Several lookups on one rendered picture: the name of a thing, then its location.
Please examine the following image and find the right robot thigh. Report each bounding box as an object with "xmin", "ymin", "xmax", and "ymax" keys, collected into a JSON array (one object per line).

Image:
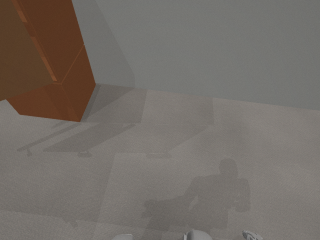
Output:
[{"xmin": 182, "ymin": 230, "xmax": 213, "ymax": 240}]

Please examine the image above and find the cupboard door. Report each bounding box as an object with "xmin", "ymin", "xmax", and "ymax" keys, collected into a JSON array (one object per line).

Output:
[{"xmin": 0, "ymin": 0, "xmax": 54, "ymax": 101}]

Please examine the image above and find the robot right hand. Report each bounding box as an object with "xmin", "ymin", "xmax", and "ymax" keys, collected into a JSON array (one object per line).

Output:
[{"xmin": 242, "ymin": 230, "xmax": 263, "ymax": 240}]

